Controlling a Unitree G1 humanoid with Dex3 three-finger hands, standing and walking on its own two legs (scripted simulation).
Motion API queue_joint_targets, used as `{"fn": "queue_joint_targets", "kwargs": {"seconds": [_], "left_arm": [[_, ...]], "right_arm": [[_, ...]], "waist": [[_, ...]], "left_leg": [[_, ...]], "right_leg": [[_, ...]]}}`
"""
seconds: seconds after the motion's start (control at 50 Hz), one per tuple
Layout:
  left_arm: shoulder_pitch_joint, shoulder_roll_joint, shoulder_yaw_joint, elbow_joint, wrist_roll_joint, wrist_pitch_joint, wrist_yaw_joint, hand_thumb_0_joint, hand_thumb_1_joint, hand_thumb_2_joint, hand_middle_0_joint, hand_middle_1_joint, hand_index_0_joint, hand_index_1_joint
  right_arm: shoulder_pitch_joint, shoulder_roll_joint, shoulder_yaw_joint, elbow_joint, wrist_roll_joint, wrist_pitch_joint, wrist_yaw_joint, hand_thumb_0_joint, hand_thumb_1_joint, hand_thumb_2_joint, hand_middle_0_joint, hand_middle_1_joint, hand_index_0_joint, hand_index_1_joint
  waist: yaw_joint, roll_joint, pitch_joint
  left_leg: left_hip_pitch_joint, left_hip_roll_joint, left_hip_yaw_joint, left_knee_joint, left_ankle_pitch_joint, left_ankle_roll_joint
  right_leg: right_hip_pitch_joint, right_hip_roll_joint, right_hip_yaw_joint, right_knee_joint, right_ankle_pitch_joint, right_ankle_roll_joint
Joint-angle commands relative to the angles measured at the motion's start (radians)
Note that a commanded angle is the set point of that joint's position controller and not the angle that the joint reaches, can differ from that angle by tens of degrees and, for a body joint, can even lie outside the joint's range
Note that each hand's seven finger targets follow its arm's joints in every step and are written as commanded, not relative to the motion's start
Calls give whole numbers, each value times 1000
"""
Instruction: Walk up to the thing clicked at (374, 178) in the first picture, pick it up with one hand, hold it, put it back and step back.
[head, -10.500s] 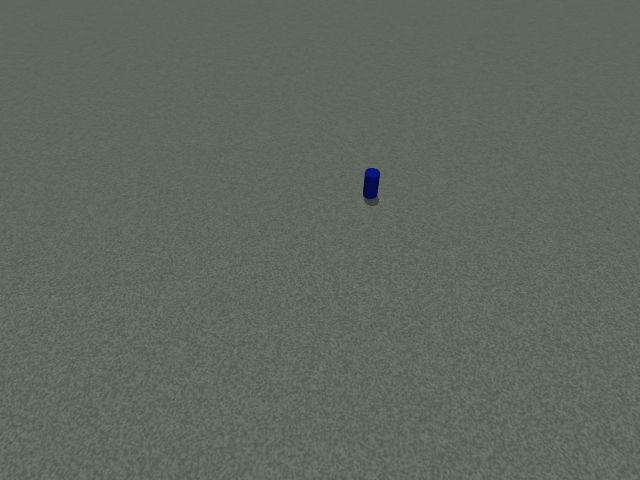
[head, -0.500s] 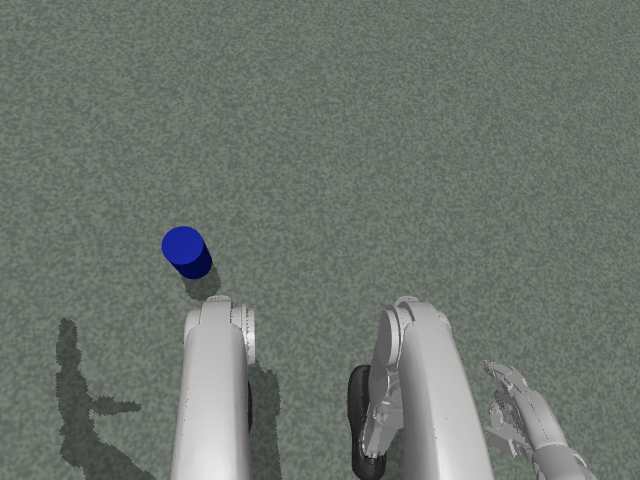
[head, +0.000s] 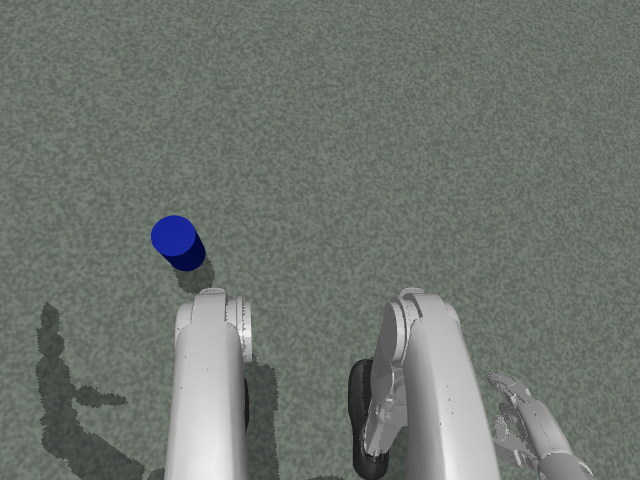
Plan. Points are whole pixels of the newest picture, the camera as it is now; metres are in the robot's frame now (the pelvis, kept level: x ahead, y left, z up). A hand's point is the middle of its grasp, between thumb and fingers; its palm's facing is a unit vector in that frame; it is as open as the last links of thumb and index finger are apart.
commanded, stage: go down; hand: left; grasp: from the side
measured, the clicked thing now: (180, 245) +0.43 +0.24 -0.31
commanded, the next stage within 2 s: approach in 0.18 s
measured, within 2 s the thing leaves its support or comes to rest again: neither
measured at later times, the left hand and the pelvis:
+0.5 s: hand out of the picture +0.33 +0.44 -0.03, palm faces +0.31 -0.95 -0.05, open 17.2 cm; pelvis +0.00 +0.00 -0.02, yaw -1 degrees
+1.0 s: hand (89, 255) +0.38 +0.36 -0.23, palm faces +0.23 -0.97 +0.03, open 17.3 cm; pelvis -0.01 +0.01 -0.09, yaw -7 degrees
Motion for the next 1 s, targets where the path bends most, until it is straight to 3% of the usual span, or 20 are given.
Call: {"fn": "queue_joint_targets", "kwargs": {"seconds": [0.0,0.04,0.08,0.14,0.18,0.22,0.26,0.28,0.32,0.34,0.38,0.46,0.56,0.66,0.7,0.74,0.8,0.88,0.94,0.98], "left_arm": [[-125,440,80,-180,-40,-63,0,0,-514,116,-60,-106,-49,-116],[-133,416,74,-191,-49,-66,-6,0,-522,124,-59,-110,-47,-122],[-123,452,94,-200,-48,-68,-6,0,-507,111,-60,-106,-50,-115],[-127,411,76,-202,-51,-71,-13,0,-513,111,-61,-105,-50,-115],[-114,429,94,-199,-50,-71,-11,0,-481,114,-60,-107,-49,-115],[-118,398,73,-189,-53,-74,-17,0,-495,112,-58,-101,-48,-110],[-120,420,89,-204,-58,-81,-15,0,-495,174,-78,-147,-42,-184],[-126,437,94,-203,-59,-84,-15,0,-512,106,-82,-106,-50,-136],[-98,394,81,-139,-69,-95,-21,0,-516,106,-83,-118,-54,-145],[-99,346,60,-105,-80,-107,-29,0,-524,102,-84,-118,-56,-145],[-143,351,64,-104,-98,-151,-38,0,-536,98,-84,-120,-60,-144],[-151,289,13,8,-113,-229,-49,0,-507,100,-80,-127,-62,-145],[-182,313,-8,71,-106,-317,-33,0,-487,88,-80,-121,-66,-133],[-205,429,26,63,-72,-409,4,0,-491,98,-76,-130,-62,-142],[-191,407,16,106,-66,-441,18,0,-490,102,-77,-129,-60,-144],[-189,431,31,118,-68,-477,38,0,-499,108,-73,-137,-58,-149],[-186,354,-21,174,-61,-512,62,0,-554,95,-76,-146,-69,-153],[-189,333,-53,217,-55,-563,112,0,-597,68,-77,-142,-79,-140],[-194,257,-107,233,-54,-605,154,0,-611,1,-79,-115,-97,-98],[-198,260,-102,241,-51,-635,199,0,-611,7,-79,-114,-98,-98]], "right_arm": [[120,-241,-80,-47,8,-27,-22,0,-899,-904,199,300,200,300],[126,-240,-81,-46,8,-27,-20,0,-899,-904,199,300,200,300],[118,-245,-80,-50,9,-26,-21,0,-903,-905,199,300,200,300],[119,-247,-83,-46,8,-22,-20,0,-902,-904,199,300,200,300],[112,-254,-83,-54,9,-22,-18,0,-901,-904,199,300,200,300],[109,-251,-81,-48,9,-19,-17,0,-902,-905,199,300,200,300],[107,-251,-79,-46,8,-17,-15,0,-915,-907,200,301,200,301],[101,-249,-76,-50,7,-17,-15,0,-887,-901,198,301,199,301],[86,-243,-69,-49,6,-20,-13,0,-891,-901,199,301,199,301],[80,-240,-64,-48,2,-23,-11,0,-891,-901,198,301,199,301],[61,-247,-55,-50,-4,-29,-12,0,-890,-900,199,301,199,301],[22,-252,-29,-65,-23,-41,-6,0,-882,-897,199,301,199,301],[-16,-264,8,-76,-58,-42,5,0,-879,-895,199,301,199,301],[-72,-296,57,-84,-99,-19,18,0,-879,-895,199,301,199,301],[-89,-304,79,-91,-114,-3,24,0,-888,-897,199,301,199,301],[-113,-316,101,-99,-131,13,28,0,-891,-899,199,301,199,301],[-144,-327,127,-104,-156,35,35,0,-904,-901,199,301,199,301],[-173,-339,169,-115,-186,58,43,0,-909,-901,199,300,199,300],[-199,-352,190,-126,-206,74,50,0,-919,-901,199,300,199,300],[-206,-361,207,-129,-217,84,58,0,-917,-900,199,300,199,300]], "waist": [[52,251,-615],[40,240,-618],[56,258,-631],[46,273,-610],[50,290,-613],[41,281,-594],[52,280,-604],[51,276,-602],[36,229,-546],[14,194,-524],[4,205,-497],[-29,163,-445],[-33,176,-461],[-32,285,-478],[-49,299,-470],[-56,329,-470],[-95,354,-409],[-128,367,-367],[-159,358,-329],[-167,355,-318]], "left_leg": [[469,-9,55,-303,130,22],[463,-11,55,-291,143,23],[472,-10,56,-289,170,20],[501,-7,39,-294,172,15],[506,-6,28,-304,163,12],[499,-6,28,-299,147,13],[494,-5,29,-297,141,13],[477,-7,39,-287,132,16],[415,-8,41,-273,104,22],[394,-9,44,-251,97,26],[379,-7,36,-232,91,25],[336,-1,29,-183,56,24],[312,3,39,-123,46,20],[365,15,14,-97,87,3],[401,24,-8,-85,135,-8],[412,27,-19,-65,165,-13],[424,35,-42,-53,158,-23],[416,41,-62,-18,172,-31],[409,44,-81,2,175,-33],[409,46,-98,12,183,-37]], "right_leg": [[270,40,-17,-200,90,-47],[273,41,-22,-198,99,-46],[271,40,-21,-183,118,-49],[227,40,-29,-170,121,-51],[221,38,-34,-156,115,-51],[203,39,-35,-157,104,-50],[207,40,-32,-155,98,-50],[222,40,-29,-163,89,-49],[215,44,-32,-161,65,-46],[211,48,-34,-166,62,-44],[184,50,-40,-144,61,-45],[158,60,-57,-119,38,-42],[189,73,-71,-91,33,-39],[192,78,-97,-19,74,-44],[182,80,-113,9,107,-44],[192,83,-123,30,130,-43],[158,86,-148,52,129,-42],[174,91,-173,72,151,-38],[170,95,-193,84,165,-35],[185,97,-208,96,180,-31]]}}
